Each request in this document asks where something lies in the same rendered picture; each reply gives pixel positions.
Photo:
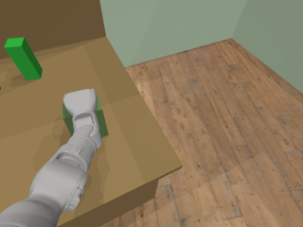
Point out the table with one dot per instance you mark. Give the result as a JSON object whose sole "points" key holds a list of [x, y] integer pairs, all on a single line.
{"points": [[68, 39]]}

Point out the robot left forearm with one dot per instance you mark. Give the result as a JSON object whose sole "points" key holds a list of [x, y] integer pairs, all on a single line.
{"points": [[81, 147]]}

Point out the robot left hand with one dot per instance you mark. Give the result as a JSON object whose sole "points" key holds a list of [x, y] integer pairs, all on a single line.
{"points": [[81, 100]]}

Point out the sponge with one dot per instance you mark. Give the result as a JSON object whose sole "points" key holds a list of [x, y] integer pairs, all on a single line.
{"points": [[68, 119]]}

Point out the left robot upper arm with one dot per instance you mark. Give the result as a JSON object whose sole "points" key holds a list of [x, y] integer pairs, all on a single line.
{"points": [[59, 189]]}

